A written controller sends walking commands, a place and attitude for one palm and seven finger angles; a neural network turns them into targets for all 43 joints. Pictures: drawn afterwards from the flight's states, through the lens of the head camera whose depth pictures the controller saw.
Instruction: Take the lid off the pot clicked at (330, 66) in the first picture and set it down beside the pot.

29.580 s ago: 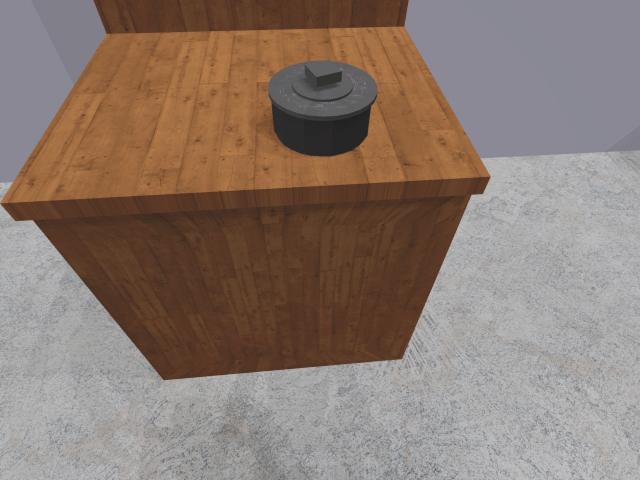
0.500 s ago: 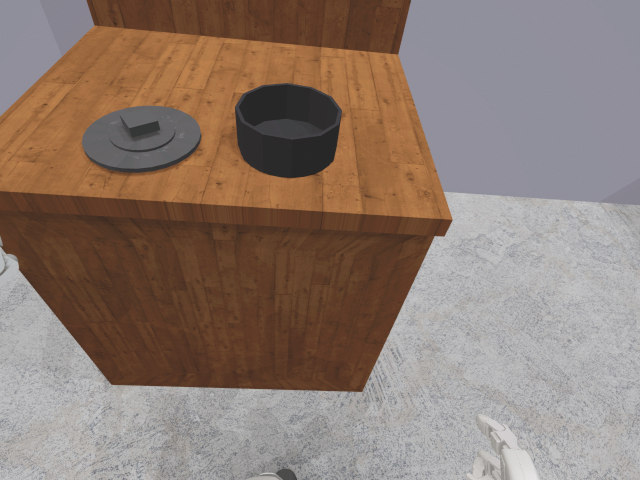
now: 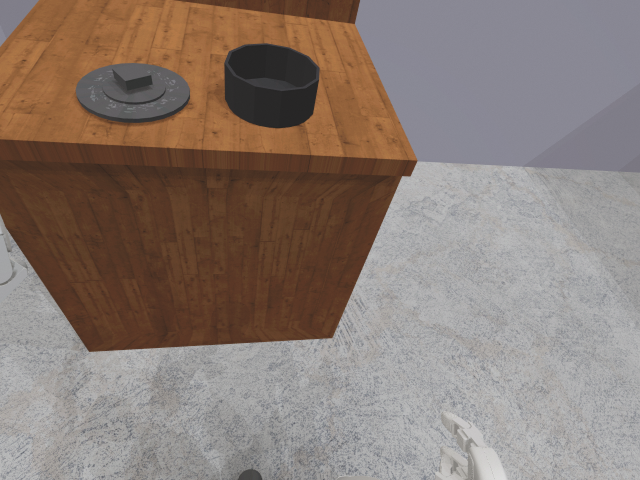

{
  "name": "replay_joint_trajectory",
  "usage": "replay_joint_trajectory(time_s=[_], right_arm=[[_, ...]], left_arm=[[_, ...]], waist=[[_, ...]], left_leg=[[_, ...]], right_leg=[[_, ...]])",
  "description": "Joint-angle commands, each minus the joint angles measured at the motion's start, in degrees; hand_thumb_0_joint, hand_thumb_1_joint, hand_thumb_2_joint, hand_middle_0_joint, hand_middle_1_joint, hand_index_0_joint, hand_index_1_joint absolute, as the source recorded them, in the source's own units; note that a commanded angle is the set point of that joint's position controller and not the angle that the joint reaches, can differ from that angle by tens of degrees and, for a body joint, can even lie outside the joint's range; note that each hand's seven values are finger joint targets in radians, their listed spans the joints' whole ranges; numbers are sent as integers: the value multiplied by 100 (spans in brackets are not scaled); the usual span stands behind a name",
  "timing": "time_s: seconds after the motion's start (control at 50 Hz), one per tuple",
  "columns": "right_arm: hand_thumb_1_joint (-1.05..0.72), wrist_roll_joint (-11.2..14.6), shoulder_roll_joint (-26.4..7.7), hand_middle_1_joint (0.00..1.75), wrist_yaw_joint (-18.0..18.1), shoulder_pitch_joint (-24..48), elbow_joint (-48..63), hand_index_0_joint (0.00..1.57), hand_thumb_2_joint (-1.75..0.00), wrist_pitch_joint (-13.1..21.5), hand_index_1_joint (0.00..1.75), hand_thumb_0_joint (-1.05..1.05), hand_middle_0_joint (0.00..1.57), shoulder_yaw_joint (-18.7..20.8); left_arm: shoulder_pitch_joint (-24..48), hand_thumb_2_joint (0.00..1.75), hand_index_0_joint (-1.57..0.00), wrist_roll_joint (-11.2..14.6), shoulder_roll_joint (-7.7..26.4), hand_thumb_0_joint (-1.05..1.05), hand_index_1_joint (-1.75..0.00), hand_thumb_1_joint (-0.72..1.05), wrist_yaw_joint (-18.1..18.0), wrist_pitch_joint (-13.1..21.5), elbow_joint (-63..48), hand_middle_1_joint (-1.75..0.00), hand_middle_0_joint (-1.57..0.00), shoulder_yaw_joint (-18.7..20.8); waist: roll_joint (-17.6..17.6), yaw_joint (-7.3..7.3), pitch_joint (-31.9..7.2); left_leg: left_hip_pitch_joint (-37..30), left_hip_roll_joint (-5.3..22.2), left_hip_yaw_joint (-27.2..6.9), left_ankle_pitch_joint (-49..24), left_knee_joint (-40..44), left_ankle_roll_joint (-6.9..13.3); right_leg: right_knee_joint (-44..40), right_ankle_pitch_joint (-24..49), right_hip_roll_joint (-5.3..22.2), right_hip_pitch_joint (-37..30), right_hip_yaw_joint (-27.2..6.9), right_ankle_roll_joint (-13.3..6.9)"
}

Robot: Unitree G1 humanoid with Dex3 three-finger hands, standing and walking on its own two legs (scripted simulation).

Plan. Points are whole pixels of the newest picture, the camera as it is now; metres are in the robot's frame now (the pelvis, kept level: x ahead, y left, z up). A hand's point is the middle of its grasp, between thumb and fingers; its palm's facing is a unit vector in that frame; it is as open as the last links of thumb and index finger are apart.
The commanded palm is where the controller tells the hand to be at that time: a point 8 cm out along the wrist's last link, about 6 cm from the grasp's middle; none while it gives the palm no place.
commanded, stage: stop stepping back and stand still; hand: left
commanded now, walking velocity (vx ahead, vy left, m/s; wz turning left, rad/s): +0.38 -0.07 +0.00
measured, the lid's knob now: (132, 76) +0.73 +0.34 +0.08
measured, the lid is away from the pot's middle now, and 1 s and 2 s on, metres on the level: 0.25 0.25 0.25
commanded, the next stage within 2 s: let the arm hang, fingers relaxed in 1.50 s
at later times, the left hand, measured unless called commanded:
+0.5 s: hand out of the picture +0.12 +0.27 +0.23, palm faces +0.34 -0.87 -0.37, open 7.5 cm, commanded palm none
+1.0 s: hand out of the picture -0.06 +0.22 -0.20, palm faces +0.12 -0.99 -0.12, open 7.2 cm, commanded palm none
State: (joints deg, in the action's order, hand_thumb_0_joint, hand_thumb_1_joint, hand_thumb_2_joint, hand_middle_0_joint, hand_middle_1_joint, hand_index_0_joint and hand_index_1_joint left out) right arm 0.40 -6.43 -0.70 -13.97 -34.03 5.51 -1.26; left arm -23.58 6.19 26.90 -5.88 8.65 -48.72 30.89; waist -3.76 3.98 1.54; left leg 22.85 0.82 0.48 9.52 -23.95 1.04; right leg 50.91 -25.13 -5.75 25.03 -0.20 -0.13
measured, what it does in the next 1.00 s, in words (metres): steps on the spot: right foot, then left foot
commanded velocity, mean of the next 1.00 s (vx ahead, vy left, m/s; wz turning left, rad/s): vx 0.09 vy -0.06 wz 0.00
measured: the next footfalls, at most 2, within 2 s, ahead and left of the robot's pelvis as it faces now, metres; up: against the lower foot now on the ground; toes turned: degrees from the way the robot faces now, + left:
right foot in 0.14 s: -0.06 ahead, -0.10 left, +0.00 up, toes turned -4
left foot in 0.34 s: -0.01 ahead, +0.19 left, +0.00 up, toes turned +13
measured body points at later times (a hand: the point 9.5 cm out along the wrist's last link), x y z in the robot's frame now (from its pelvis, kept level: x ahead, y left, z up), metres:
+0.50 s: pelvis -0.08 +0.06 -0.02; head -0.06 +0.11 +0.43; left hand +0.09 +0.32 +0.25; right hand +0.10 -0.14 -0.07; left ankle -0.05 +0.20 -0.75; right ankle -0.06 -0.05 -0.70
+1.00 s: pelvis +0.00 +0.06 -0.03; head +0.05 +0.08 +0.42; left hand -0.06 +0.27 -0.19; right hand -0.03 -0.20 -0.16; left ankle -0.05 +0.19 -0.75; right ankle +0.00 -0.05 -0.75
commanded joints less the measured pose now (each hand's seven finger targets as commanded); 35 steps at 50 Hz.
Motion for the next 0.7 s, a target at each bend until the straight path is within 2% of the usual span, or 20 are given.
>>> replay_joint_trajectory(time_s=[0.0, 0.04, 0.08, 0.12, 0.16, 0.18, 0.2, 0.22, 0.28, 0.32, 0.34, 0.36, 0.4, 0.48, 0.5, 0.54, 0.56, 0.6, 0.64, 0.68], right_arm=[[-90, -47, -863, 30, 101, 857, 1003, 20, -90, 253, 30, 0, 20, 339], [-90, -117, -856, 30, 228, 589, 682, 20, -90, 99, 30, 0, 20, 370], [-90, 29, -968, 30, 345, 352, 537, 20, -90, -78, 30, 0, 20, 483], [-90, 134, -1189, 30, 363, 362, 427, 20, -90, -241, 30, 0, 20, 457], [-90, 36, -1051, 30, 260, 629, 644, 20, -90, -210, 30, 0, 20, 224], [-90, 169, -1310, 30, 361, 965, 647, 20, -90, -261, 30, 0, 20, 520], [-90, 216, -1326, 30, 389, 1255, 781, 20, -90, -242, 30, 0, 20, 495], [-90, 141, -1178, 30, 492, 1264, 648, 20, -90, -253, 30, 0, 20, 366], [-90, 136, -1024, 30, 503, 1021, 673, 20, -90, -44, 30, 0, 20, 238], [-90, 125, -1205, 30, 374, 911, 1075, 20, -90, 190, 30, 0, 20, 309], [-90, 65, -1105, 30, 238, 837, 1118, 20, -90, 270, 30, 0, 20, 338], [-90, 79, -1134, 30, 156, 790, 1031, 20, -90, 319, 30, 0, 20, 474], [-90, 22, -1178, 30, 68, 911, 1113, 20, -90, 328, 30, 0, 20, 548], [-90, 35, -872, 30, 79, 929, 949, 20, -90, 196, 30, 0, 20, 371], [-90, 129, -1817, 30, -99, 1116, 196, 20, -90, 655, 30, 0, 20, 805], [-90, -90, -1772, 30, 26, 152, 0, 20, -90, 42, 30, 0, 20, 829], [-90, -81, -1551, 30, 27, 44, 76, 20, -90, -214, 30, 0, 20, 729], [-90, -57, -1227, 30, -68, -8, 257, 20, -90, -417, 30, 0, 20, 499], [-90, -133, -1330, 30, -64, -15, 235, 20, -90, -535, 30, 0, 20, 527], [-90, -186, -1471, 30, -48, -316, 10, 20, -90, -702, 30, 0, 20, 555]], left_arm=[[-874, 90, -20, -71, 1556, 0, -30, 90, -343, 476, -2465, -30, -20, 864], [-814, 90, -20, -196, 1625, 0, -30, 90, -377, 417, -1451, -30, -20, 1015], [355, 90, -20, -285, 1754, 0, -30, 90, -320, 436, 300, -30, -20, 1007], [1664, 90, -20, -218, 1761, 0, -30, 90, -322, 307, 976, -30, -20, 941], [2841, 90, -20, -192, 1936, 0, -30, 90, -286, 334, 1430, -30, -20, 806], [2810, 90, -20, -231, 1591, 0, -30, 90, -240, 312, 1472, -30, -20, 478], [3261, 90, -20, -277, 1435, 0, -30, 90, -174, 283, 1369, -30, -20, 229], [2757, 90, -20, -301, 1086, 0, -30, 90, -173, 252, 2039, -30, -20, -39], [2760, 90, -20, -207, 373, 0, -30, 90, -124, 241, 1208, -30, -20, -954], [2744, 90, -20, -81, 471, 0, -30, 90, -75, 537, -426, -30, -20, -872], [2471, 90, -20, -49, 793, 0, -30, 90, -77, 681, -901, -30, -20, -455], [1773, 90, -20, -27, 1197, 0, -30, 90, -83, 748, -1075, -30, -20, 121], [826, 90, -20, 60, 1894, 0, -30, 90, -138, 813, -2286, -30, -20, 887], [-439, 90, -20, 37, 1726, 0, -30, 90, -345, 841, -2274, -30, -20, 1225], [-267, 90, -20, -409, -1059, 0, -30, 90, 435, -100, 4465, -30, -20, -2568], [-552, 90, -20, -858, -910, 0, -30, 90, 709, -957, 5881, -30, -20, -2437], [-506, 90, -20, -966, -705, 0, -30, 90, 720, -921, 5313, -30, -20, -2412], [107, 90, -20, -1012, -331, 0, -30, 90, 643, -837, 5582, -30, -20, -2391], [584, 90, -20, -929, -298, 0, -30, 90, 567, -897, 6293, -30, -20, -2446], [1294, 90, -20, -865, -369, 0, -30, 90, 509, -1038, 7011, -30, -20, -2602]], waist=[[2217, -511, -1802], [1652, -484, -1642], [-805, -351, -1237], [-415, -41, -434], [-801, 168, 123], [-1422, -196, 707], [-1013, -196, 1100], [28, -272, 1177], [1391, -141, 766], [3274, -156, 314], [2150, -157, 39], [1158, -270, -439], [1696, -376, -1035], [2981, -470, -995], [2267, 107, -663], [1196, 49, -882], [40, -180, -919], [-2177, -272, -749], [-2457, -215, -384], [-2397, 98, 497]], left_leg=[[-65, 726, -682, 2646, 1773, -306], [98, 392, -197, 2092, 957, -511], [-553, -396, 575, 1722, -3961, -462], [960, -147, -617, 1793, -6900, -123], [1139, 577, -574, 1468, -5916, -176], [1553, 604, -523, 1266, -4903, -74], [1042, 751, -562, 1588, -4252, -28], [615, 676, -111, 2012, -3468, 53], [-848, 15, 580, 1549, -357, 102], [-2115, 1887, -3175, 995, 854, 882], [-1729, 2181, -3550, 861, 983, 1125], [-1997, 2012, -2998, 244, 791, 1056], [-1341, 1847, -2625, 110, 758, 954], [-71, 1415, -629, 1834, 981, 383], [-162, 1157, -525, 789, -495, 81], [423, 972, -204, 2803, -1214, 58], [746, 648, -161, 2823, -1580, 81], [1220, 62, 483, 2175, -2957, -39], [1041, 140, 486, 2506, -3518, 43], [-139, 268, 268, 2220, -2605, 141]], right_leg=[[-1460, -178, -165, -2235, 848, -138], [-2623, -225, -136, -2940, 1074, -379], [-3656, 1285, 1635, -1056, 70, -1093], [-3687, 1624, 2695, 218, -771, -1579], [-3934, -80, 2824, 466, -1284, -1393], [-4191, -919, 2474, 23, -1534, -1319], [-4186, -1405, 2557, 584, -1737, -1326], [-3991, -1228, 2449, 520, -1212, -1318], [-2318, -462, 1458, -110, 393, -775], [523, -972, 302, 1634, 475, -140], [1118, -772, 321, 1385, -164, -173], [1134, -377, 462, 1321, -188, -129], [1145, -219, 624, 675, -251, -47], [-662, 460, 604, -1101, 357, -30], [-1247, 775, 1116, -328, 209, 60], [-1550, -246, 1045, -566, 412, -234], [-1862, -658, 1056, -846, 326, -292], [-2769, -499, 2018, -1153, -521, -685], [-2851, -389, 2142, -733, -516, -858], [-2750, -1537, 1945, 1030, -333, -561]])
